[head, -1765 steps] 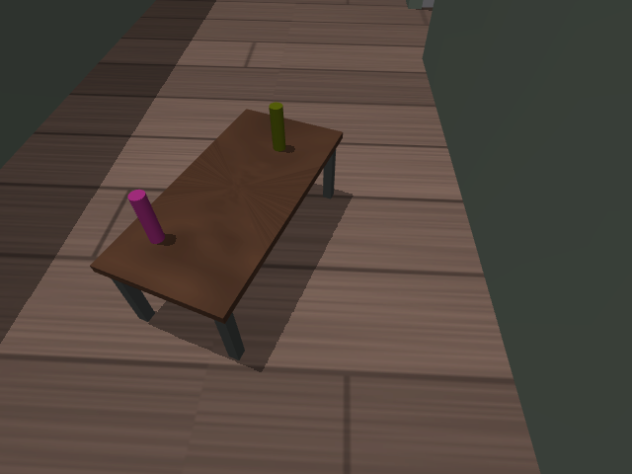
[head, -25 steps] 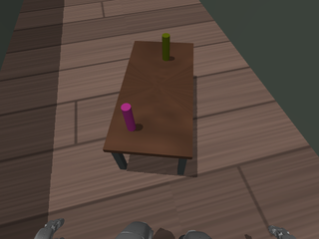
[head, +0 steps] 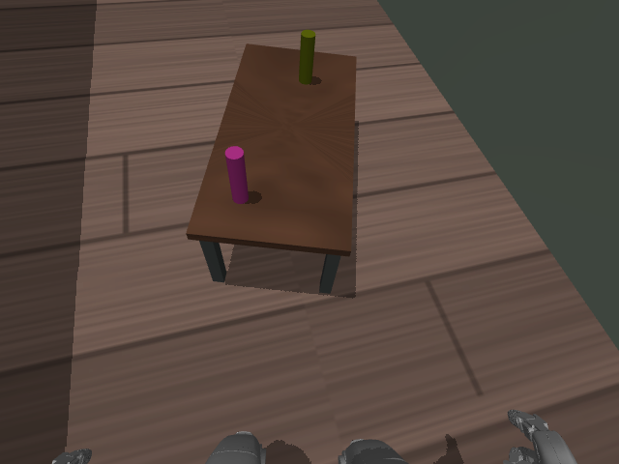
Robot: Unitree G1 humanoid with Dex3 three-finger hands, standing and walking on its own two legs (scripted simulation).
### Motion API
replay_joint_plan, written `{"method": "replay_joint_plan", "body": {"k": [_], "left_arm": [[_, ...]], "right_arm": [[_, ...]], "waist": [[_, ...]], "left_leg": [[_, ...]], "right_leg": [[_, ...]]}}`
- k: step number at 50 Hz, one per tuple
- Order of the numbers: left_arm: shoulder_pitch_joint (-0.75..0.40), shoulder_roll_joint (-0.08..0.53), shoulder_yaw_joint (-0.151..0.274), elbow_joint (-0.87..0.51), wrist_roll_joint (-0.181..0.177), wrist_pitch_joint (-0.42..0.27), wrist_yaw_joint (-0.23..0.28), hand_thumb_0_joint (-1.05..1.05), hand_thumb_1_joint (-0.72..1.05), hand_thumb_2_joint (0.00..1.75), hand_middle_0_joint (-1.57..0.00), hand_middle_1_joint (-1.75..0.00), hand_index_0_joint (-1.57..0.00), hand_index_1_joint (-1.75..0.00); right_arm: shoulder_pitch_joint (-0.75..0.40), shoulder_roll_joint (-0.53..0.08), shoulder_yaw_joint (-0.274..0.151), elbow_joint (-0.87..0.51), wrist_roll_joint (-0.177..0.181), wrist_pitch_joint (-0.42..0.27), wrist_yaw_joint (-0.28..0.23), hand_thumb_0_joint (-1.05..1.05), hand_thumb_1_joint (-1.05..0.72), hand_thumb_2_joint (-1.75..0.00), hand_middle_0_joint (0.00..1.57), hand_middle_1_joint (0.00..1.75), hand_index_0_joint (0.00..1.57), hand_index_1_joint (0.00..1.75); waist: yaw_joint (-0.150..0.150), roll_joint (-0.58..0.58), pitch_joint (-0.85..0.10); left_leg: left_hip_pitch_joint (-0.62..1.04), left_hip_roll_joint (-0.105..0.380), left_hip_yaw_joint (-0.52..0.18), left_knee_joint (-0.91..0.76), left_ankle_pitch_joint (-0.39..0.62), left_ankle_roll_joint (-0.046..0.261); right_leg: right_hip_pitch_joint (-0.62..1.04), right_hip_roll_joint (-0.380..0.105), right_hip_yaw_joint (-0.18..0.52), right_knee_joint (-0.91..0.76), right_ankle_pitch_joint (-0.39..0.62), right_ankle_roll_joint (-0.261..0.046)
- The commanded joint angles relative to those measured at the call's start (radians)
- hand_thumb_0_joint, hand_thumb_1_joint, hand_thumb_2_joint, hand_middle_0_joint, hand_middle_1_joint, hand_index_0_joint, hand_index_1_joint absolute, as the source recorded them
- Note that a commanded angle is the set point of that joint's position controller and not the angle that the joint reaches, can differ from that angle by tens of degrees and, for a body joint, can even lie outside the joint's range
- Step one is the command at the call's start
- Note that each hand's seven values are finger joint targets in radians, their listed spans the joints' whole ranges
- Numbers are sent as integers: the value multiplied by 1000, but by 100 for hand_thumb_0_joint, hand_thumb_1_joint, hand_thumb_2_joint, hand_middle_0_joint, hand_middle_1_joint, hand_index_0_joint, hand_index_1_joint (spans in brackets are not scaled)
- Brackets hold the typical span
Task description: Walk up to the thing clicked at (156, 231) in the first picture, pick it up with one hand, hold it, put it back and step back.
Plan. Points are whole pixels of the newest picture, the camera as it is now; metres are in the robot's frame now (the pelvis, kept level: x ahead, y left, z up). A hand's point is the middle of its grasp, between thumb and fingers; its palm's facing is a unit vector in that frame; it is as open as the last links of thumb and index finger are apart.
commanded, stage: step back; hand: left
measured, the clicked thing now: (237, 176) +0.80 +0.23 -0.33
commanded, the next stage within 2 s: none
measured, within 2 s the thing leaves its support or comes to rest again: neither
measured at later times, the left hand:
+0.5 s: hand out of the picture -0.03 +0.24 -0.15, palm faces +0.07 -0.93 -0.37, open 7.4 cm
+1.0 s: hand out of the picture -0.28 +0.17 -0.12, palm faces +0.04 -0.89 -0.45, open 7.4 cm
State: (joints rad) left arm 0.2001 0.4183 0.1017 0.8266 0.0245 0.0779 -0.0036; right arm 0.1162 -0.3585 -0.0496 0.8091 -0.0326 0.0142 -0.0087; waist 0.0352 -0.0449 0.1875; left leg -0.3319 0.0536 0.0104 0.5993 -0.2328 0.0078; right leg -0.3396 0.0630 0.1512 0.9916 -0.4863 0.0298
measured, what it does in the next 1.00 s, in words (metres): walks backwards: right foot, then left foot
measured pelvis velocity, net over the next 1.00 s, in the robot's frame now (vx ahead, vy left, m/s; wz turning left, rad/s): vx -0.32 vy -0.11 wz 0.04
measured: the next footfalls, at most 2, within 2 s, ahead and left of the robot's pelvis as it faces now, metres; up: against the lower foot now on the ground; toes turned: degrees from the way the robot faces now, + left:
right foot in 0.08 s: -0.02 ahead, -0.15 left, +0.00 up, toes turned +3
left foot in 0.42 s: -0.11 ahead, +0.07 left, +0.00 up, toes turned +2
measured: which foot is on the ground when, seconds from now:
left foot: down 0.00-0.10, up 0.12-0.40, down 0.42-0.84, up 0.86-1.00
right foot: up 0.00-0.06, down 0.08-0.44, up 0.46-0.78, down 0.80-1.00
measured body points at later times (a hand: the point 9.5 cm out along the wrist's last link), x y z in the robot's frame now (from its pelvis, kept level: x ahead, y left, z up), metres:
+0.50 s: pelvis -0.16 -0.03 -0.01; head -0.09 -0.01 +0.43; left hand -0.03 +0.28 -0.13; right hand -0.06 -0.33 -0.12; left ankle -0.15 +0.07 -0.73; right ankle -0.09 -0.15 -0.70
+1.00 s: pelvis -0.32 -0.11 +0.00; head -0.28 -0.14 +0.45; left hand -0.29 +0.22 -0.09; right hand -0.20 -0.42 -0.13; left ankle -0.32 +0.06 -0.65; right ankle -0.30 -0.21 -0.73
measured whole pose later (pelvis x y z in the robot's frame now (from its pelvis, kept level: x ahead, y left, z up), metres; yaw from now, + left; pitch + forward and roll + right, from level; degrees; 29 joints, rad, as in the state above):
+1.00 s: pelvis -0.32 -0.11 +0.00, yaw +2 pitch -2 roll +3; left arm 0.24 0.35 0.07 0.89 0.05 0.05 0.00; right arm 0.18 -0.41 -0.05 0.87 -0.01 0.06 -0.02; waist 0.04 0.03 0.11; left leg -0.50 -0.11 -0.14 1.12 -0.42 -0.01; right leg -0.28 -0.03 0.02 0.62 -0.31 -0.03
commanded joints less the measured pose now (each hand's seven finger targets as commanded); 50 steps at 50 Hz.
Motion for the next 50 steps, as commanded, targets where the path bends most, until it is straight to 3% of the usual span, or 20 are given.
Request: {"method": "replay_joint_plan", "body": {"k": [1, 4, 5, 6, 7, 11, 18, 20, 21, 22, 23, 24, 27, 34, 39, 41, 42, 43, 46, 50], "left_arm": [[40, 132, 34, -62, -1, -48, 5, 0, 90, 90, -20, -30, -20, -30], [142, 160, 43, -2, 13, -59, 8, 0, 90, 90, -20, -30, -20, -30], [123, 236, 62, -20, 26, -64, 6, 0, 90, 90, -20, -30, -20, -30], [35, 330, 80, -59, 20, -54, 5, 0, 90, 90, -20, -30, -20, -30], [-39, 359, 82, -95, 27, -56, 11, 0, 90, 90, -20, -30, -20, -30], [-121, 191, 46, -117, 17, -60, 23, 0, 90, 90, -20, -30, -20, -30], [-42, 185, 40, -135, 9, -36, 38, 0, 90, 90, -20, -30, -20, -30], [-80, 170, 26, -157, -5, -17, 29, 0, 90, 90, -20, -30, -20, -30], [-40, 129, 12, -161, -7, -14, 24, 0, 90, 90, -20, -30, -20, -30], [-27, 97, 7, -156, -14, -13, 25, 0, 90, 90, -20, -30, -20, -30], [-77, 150, 24, -155, -7, -10, 40, 0, 90, 90, -20, -30, -20, -30], [-95, 182, 30, -139, -2, -9, 43, 0, 90, 90, -20, -30, -20, -30], [-14, 165, 32, -93, -16, -8, 27, 0, 90, 90, -20, -30, -20, -30], [-20, 141, 18, -75, -2, -37, 14, 0, 90, 90, -20, -30, -20, -30], [149, 139, 22, 30, 0, -50, 13, 0, 90, 90, -20, -30, -20, -30], [124, 261, 56, 16, 30, -54, 12, 0, 90, 90, -20, -30, -20, -30], [25, 373, 80, -32, 33, -47, 14, 0, 90, 90, -20, -30, -20, -30], [-59, 371, 77, -62, 22, -53, 21, 0, 90, 90, -20, -30, -20, -30], [-158, 199, 29, -68, 20, -68, 29, 0, 90, 90, -20, -30, -20, -30], [26, 195, 40, -34, 30, -87, 27, 0, 90, 90, -20, -30, -20, -30]], "right_arm": [[26, -299, -86, -77, 1, -2, -20, 0, -90, -90, 20, 30, 20, 30], [-22, -266, -69, -92, 26, 16, -15, 0, -90, -90, 20, 30, 20, 30], [-16, -221, -58, -108, 32, 17, -13, 0, -90, -90, 20, 30, 20, 30], [-49, -199, -58, -119, 36, 17, -31, 0, -90, -90, 20, 30, 20, 30], [-38, -247, -79, -102, 31, 18, -41, 0, -90, -90, 20, 30, 20, 30], [62, -216, -49, -33, 44, 4, -31, 0, -90, -90, 20, 30, 20, 30], [116, -183, -39, -33, 15, -21, -31, 0, -90, -90, 20, 30, 20, 30], [176, -202, -58, 2, 8, -26, -30, 0, -90, -90, 20, 30, 20, 30], [139, -269, -80, -9, -7, -27, -31, 0, -90, -90, 20, 30, 20, 30], [94, -341, -91, -24, -14, -23, -28, 0, -90, -90, 20, 30, 20, 30], [98, -414, -98, -44, -6, -22, -25, 0, -90, -90, 20, 30, 20, 30], [60, -390, -98, -43, -8, -25, -30, 0, -90, -90, 20, 30, 20, 30], [-28, -271, -64, -56, -11, -24, -36, 0, -90, -90, 20, 30, 20, 30], [51, -266, -69, -59, -7, -1, -18, 0, -90, -90, 20, 30, 20, 30], [-30, -299, -71, -71, 5, 36, -9, 0, -90, -90, 20, 30, 20, 30], [-31, -196, -40, -97, 21, 32, -10, 0, -90, -90, 20, 30, 20, 30], [-55, -197, -53, -108, 19, 32, -30, 0, -90, -90, 20, 30, 20, 30], [-40, -251, -79, -87, 21, 36, -37, 0, -90, -90, 20, 30, 20, 30], [61, -221, -49, -4, 28, 30, -22, 0, -90, -90, 20, 30, 20, 30], [54, -202, -32, -4, 16, 10, -23, 0, -90, -90, 20, 30, 20, 30]], "waist": [[-46, 267, -268], [6, 180, -299], [-3, -23, -269], [27, -248, -215], [21, -277, -146], [-45, -129, -157], [-8, -169, -268], [-33, -93, -299], [-6, 53, -312], [11, 239, -284], [-56, 265, -270], [-50, 226, -211], [22, 144, -185], [-58, 227, -230], [17, 272, -314], [15, -77, -227], [56, -233, -172], [29, -223, -88], [-76, -46, -96], [28, -117, -196]], "left_leg": [[216, 176, -180, -55, 321, 203], [47, 108, -153, 53, 180, 110], [-136, -27, -128, 187, -13, 44], [-169, -160, -70, 396, -364, -4], [-109, -107, -149, 563, -415, -14], [-163, -180, -139, 594, -260, -10], [-80, -74, -32, -21, -184, -9], [95, -71, -34, -259, 122, 6], [231, 77, -253, -235, 282, 55], [295, 243, -465, -228, 456, 146], [99, 379, -569, -237, 425, 289], [3, 372, -563, -254, 357, 304], [79, 188, -238, -189, 428, 202], [233, 173, -210, -159, 246, 239], [92, 148, -170, -51, 166, 149], [-234, -84, -107, 190, -194, 33], [-225, -153, -126, 410, -387, -22], [-151, -90, -204, 564, -380, -28], [-172, -177, -185, 599, -201, -14], [-272, -145, -126, 440, -194, -32]], "right_leg": [[37, -43, -111, -361, 57, -10], [234, -68, -93, -606, 305, -54], [257, -216, 166, -601, 331, -107], [56, -408, 345, -675, 333, -285], [-119, -486, 444, -708, 345, -348], [68, -252, 28, -518, 653, -218], [345, -287, 53, -365, 770, -215], [233, -239, 13, -272, 622, -156], [27, -153, -35, -181, 410, -105], [-192, 11, -105, -17, -62, -65], [-107, 7, -4, 138, -196, -47], [-78, -10, 42, 226, -162, -48], [-157, 46, 65, 313, -15, -50], [-95, -12, -68, -80, -25, 13], [195, -47, -167, -573, 186, -48], [208, -262, 216, -645, 138, -127], [-41, -484, 423, -728, 114, -301], [-245, -544, 496, -792, 32, -347], [-42, -267, 12, -571, 459, -180], [279, -236, 36, -543, 335, -165]]}}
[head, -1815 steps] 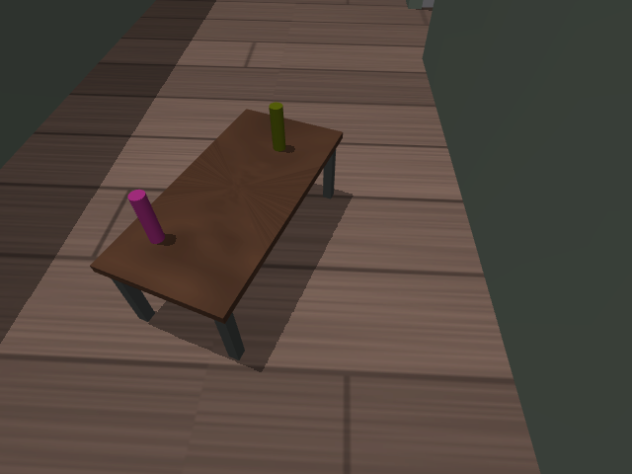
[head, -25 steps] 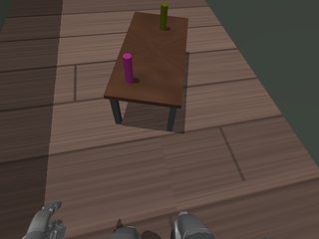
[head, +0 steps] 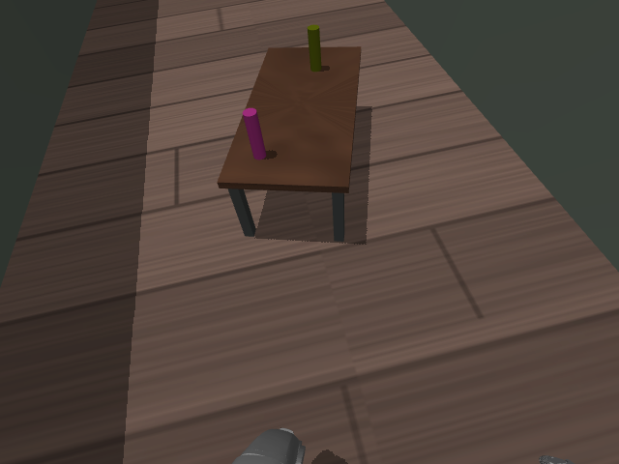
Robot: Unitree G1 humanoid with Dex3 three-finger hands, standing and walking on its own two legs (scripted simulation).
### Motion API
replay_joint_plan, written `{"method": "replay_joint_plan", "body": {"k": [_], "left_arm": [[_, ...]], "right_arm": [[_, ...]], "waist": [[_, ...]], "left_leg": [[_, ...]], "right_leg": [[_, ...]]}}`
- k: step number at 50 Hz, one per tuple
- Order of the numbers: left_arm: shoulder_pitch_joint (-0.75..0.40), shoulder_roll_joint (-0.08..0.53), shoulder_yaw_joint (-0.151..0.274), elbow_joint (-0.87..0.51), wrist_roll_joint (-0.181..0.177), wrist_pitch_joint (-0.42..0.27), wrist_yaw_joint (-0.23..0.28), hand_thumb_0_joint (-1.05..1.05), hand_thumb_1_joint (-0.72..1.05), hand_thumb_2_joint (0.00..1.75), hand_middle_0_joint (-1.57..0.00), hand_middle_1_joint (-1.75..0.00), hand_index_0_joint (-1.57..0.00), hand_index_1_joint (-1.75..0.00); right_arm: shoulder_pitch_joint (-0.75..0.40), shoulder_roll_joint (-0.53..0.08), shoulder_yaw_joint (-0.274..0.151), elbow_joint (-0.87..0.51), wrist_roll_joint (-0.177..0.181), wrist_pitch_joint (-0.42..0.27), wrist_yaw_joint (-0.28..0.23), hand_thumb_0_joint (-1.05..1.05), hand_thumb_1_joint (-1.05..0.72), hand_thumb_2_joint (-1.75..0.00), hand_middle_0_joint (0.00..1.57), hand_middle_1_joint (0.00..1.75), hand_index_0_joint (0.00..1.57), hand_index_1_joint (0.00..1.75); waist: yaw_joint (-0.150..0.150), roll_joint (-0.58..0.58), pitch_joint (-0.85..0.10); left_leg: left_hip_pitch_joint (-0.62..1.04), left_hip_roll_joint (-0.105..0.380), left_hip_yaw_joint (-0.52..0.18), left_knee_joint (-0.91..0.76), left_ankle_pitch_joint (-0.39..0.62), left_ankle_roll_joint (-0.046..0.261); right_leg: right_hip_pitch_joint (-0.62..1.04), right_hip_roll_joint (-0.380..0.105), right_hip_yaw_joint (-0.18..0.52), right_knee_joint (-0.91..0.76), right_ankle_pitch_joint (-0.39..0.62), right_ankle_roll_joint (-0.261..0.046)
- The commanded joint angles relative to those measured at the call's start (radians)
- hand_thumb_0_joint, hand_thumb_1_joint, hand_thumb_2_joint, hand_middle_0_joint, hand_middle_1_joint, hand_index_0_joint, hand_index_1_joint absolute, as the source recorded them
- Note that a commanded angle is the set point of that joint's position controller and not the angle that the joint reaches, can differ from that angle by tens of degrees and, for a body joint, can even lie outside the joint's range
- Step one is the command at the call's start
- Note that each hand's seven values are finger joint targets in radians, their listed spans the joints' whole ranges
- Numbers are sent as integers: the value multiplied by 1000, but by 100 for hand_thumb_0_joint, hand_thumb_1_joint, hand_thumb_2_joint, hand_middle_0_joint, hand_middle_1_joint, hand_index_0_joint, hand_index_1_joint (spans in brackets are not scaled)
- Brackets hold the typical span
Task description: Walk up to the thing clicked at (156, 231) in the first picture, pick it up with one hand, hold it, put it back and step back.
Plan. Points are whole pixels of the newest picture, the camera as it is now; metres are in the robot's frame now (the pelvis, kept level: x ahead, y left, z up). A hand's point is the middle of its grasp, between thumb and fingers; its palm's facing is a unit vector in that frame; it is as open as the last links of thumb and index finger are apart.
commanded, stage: step back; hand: left
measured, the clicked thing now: (255, 135) +1.13 +0.29 -0.34
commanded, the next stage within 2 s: stand in 1.02 s
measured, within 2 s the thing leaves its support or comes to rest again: neither
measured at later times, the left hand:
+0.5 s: hand out of the picture -0.02 +0.27 -0.15, palm faces +0.07 -0.92 -0.38, open 7.4 cm
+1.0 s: hand out of the picture +0.07 +0.31 -0.16, palm faces +0.08 -0.93 -0.37, open 7.4 cm
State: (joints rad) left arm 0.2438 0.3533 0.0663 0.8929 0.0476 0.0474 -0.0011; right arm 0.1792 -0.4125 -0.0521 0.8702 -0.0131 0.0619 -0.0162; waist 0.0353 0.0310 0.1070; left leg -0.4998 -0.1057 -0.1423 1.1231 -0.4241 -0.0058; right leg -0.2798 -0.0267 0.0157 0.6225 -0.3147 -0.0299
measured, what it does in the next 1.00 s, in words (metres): steps on the spot: left foot, then right foot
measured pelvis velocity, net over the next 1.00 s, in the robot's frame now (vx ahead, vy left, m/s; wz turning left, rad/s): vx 0.01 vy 0.03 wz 0.07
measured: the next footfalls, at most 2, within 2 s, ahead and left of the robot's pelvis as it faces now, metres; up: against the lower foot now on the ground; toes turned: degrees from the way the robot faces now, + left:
left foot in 0.18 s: -0.03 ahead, +0.13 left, +0.00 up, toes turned +6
right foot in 0.48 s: +0.05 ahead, -0.11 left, +0.00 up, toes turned +4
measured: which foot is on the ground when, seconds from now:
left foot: up 0.00-0.16, down 0.18-0.52, up 0.54-0.78, down 0.80-1.00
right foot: down 0.00-0.24, up 0.26-0.46, down 0.48-1.00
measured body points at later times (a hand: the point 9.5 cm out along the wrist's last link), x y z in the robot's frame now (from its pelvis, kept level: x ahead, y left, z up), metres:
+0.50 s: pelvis -0.04 -0.01 -0.01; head -0.04 -0.01 +0.44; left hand -0.02 +0.31 -0.13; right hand +0.04 -0.32 -0.13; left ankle -0.07 +0.12 -0.73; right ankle +0.01 -0.11 -0.73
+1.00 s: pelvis +0.01 +0.03 -0.01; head +0.04 +0.05 +0.44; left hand +0.06 +0.36 -0.14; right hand +0.14 -0.25 -0.13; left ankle +0.04 +0.16 -0.73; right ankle +0.01 -0.11 -0.73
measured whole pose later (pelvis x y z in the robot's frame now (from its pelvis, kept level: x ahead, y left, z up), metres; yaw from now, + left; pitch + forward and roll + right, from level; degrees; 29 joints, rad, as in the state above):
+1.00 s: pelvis +0.01 +0.03 -0.01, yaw +4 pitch -2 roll -1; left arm 0.15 0.39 0.03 1.00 0.01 -0.01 0.01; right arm 0.10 -0.33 -0.03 1.02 -0.02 0.01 0.01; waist 0.03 0.00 0.09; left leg -0.33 0.06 0.03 0.66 -0.29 -0.01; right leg -0.23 -0.02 0.01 0.62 -0.35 0.02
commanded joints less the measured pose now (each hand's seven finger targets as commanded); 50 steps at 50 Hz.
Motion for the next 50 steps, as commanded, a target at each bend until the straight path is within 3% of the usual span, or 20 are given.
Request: {"method": "replay_joint_plan", "body": {"k": [1, 6, 9, 10, 11, 12, 13, 16, 19, 23, 24, 26, 27, 28, 31, 39, 41, 43, 44, 50], "left_arm": [[-8, 261, 82, -95, 8, -57, 24, 0, 90, 90, -20, -30, -20, -30], [-27, 323, 97, -91, 1, -56, 15, 0, 90, 90, -20, -30, -20, -30], [-93, 293, 67, -92, -1, -48, 7, 0, 90, 90, -20, -30, -20, -30], [-69, 245, 49, -93, -1, -48, 6, 0, 90, 90, -20, -30, -20, -30], [-90, 178, 30, -108, -15, -54, 3, 0, 90, 90, -20, -30, -20, -30], [-159, 233, 52, -94, -24, -57, 9, 0, 90, 90, -20, -30, -20, -30], [-161, 285, 64, -82, -20, -62, 3, 0, 90, 90, -20, -30, -20, -30], [-79, 222, 46, -37, -28, -79, -15, 0, 90, 90, -20, -30, -20, -30], [-65, 222, 42, -18, -26, -82, -19, 0, 90, 90, -20, -30, -20, -30], [46, 218, 50, 51, -17, -104, -3, 0, 90, 90, -20, -30, -20, -30], [80, 230, 57, 58, -11, -110, 5, 0, 90, 90, -20, -30, -20, -30], [97, 364, 93, 41, 6, -124, 19, 0, 90, 90, -20, -30, -20, -30], [21, 388, 92, 16, 3, -122, 17, 0, 90, 90, -20, -30, -20, -30], [-32, 370, 91, 0, -3, -123, 17, 0, 90, 90, -20, -30, -20, -30], [-22, 288, 65, 10, -17, -135, 20, 0, 90, 90, -20, -30, -20, -30], [-82, 265, 31, -5, -37, -106, 21, 0, 90, 90, -20, -30, -20, -30], [-60, 219, 11, -10, -43, -95, 22, 0, 90, 90, -20, -30, -20, -30], [-34, 210, 8, 17, -60, -71, 27, 0, 90, 90, -20, -30, -20, -30], [-36, 220, 11, 39, -51, -67, 28, 0, 90, 90, -20, -30, -20, -30], [-78, 265, 18, 75, -38, -81, 23, 0, 90, 90, -20, -30, -20, -30]], "right_arm": [[-10, -148, -31, -59, -8, -41, -13, 0, -90, -90, 20, 30, 20, 30], [-1, -182, -48, -27, -27, -60, 10, 0, -90, -90, 20, 30, 20, 30], [144, -163, -66, 66, -21, -64, 24, 0, -90, -90, 20, 30, 20, 30], [167, -185, -77, 79, -30, -67, 25, 0, -90, -90, 20, 30, 20, 30], [183, -245, -89, 70, -44, -75, 22, 0, -90, -90, 20, 30, 20, 30], [101, -300, -88, 35, -42, -75, 22, 0, -90, -90, 20, 30, 20, 30], [32, -287, -85, 20, -31, -80, 22, 0, -90, -90, 20, 30, 20, 30], [-28, -172, -50, 8, -42, -96, 19, 0, -90, -90, 20, 30, 20, 30], [6, -223, -71, 14, -39, -90, 29, 0, -90, -90, 20, 30, 20, 30], [-51, -186, -61, -2, -30, -60, 32, 0, -90, -90, 20, 30, 20, 30], [-25, -146, -49, 2, -28, -56, 31, 0, -90, -90, 20, 30, 20, 30], [-3, -84, -31, -26, -24, -58, 28, 0, -90, -90, 20, 30, 20, 30], [0, -170, -59, -3, -30, -56, 18, 0, -90, -90, 20, 30, 20, 30], [32, -199, -68, 9, -27, -63, 21, 0, -90, -90, 20, 30, 20, 30], [33, -161, -57, 36, -18, -74, 27, 0, -90, -90, 20, 30, 20, 30], [47, -111, -44, 77, -14, -81, 17, 0, -90, -90, 20, 30, 20, 30], [38, -162, -53, 79, -21, -87, 4, 0, -90, -90, 20, 30, 20, 30], [-51, -241, -52, 55, -7, -89, 2, 0, -90, -90, 20, 30, 20, 30], [-97, -239, -53, 57, -8, -85, 5, 0, -90, -90, 20, 30, 20, 30], [-129, -159, -24, 86, -2, -77, 3, 0, -90, -90, 20, 30, 20, 30]], "waist": [[42, -201, -117], [39, -256, -91], [-44, -169, -77], [-61, -51, -83], [-88, 166, -78], [-96, 159, 20], [-64, 106, 79], [-24, 72, 35], [-61, 157, -9], [11, 110, -46], [28, 35, -63], [43, -218, -56], [29, -136, 27], [-1, -127, 67], [-11, -95, 1], [-42, -169, -126], [-36, -65, -175], [-5, 82, -207], [2, 95, -176], [-15, 33, -158]], "left_leg": [[-115, 35, 37, -141, -25, -25], [94, 120, 93, -462, -161, 1], [407, 59, 187, -700, 28, 51], [510, 98, 93, -768, -10, 69], [566, 316, -295, -906, -295, 146], [305, 463, -479, -959, -521, 252], [127, 479, -449, -986, -555, 276], [267, 300, -144, -882, -150, 171], [269, 304, -117, -871, -202, 171], [87, 255, 10, -670, -216, 136], [40, 214, 56, -544, -193, 111], [-166, 57, 107, -163, -171, 38], [-82, 109, 9, -125, -173, 28], [-80, 153, -6, -125, -127, 31], [-24, 163, 1, -180, -14, 20], [300, 106, 206, -620, 264, 15], [377, 213, 72, -636, 472, 60], [258, 413, -152, -707, 399, 204], [178, 417, -143, -716, 347, 211], [210, 248, 57, -613, 329, 64]], "right_leg": [[257, -167, 191, -193, 51, -121], [107, -299, 331, -303, -372, -177], [-115, -191, 150, -260, -400, -87], [-222, -122, 67, -146, -375, -39], [-418, 1, -43, 91, -283, 45], [-397, 1, -13, 227, -239, 30], [-267, -34, 37, 308, -212, 19], [-219, -7, 3, 182, -100, 7], [-151, 12, -47, 105, -109, 28], [177, 56, -76, -145, 24, 14], [263, 48, -30, -203, 13, 10], [235, -319, 585, -443, -467, -127], [40, -390, 663, -469, -593, -203], [16, -383, 619, -434, -515, -237], [62, -257, 337, -348, -105, -157], [3, -146, 48, -57, 456, -73], [-43, -90, 21, 47, 401, -23], [18, 15, -24, 117, -27, 15], [85, 9, -22, 93, -130, 12], [82, -73, 96, -100, 234, -21]]}}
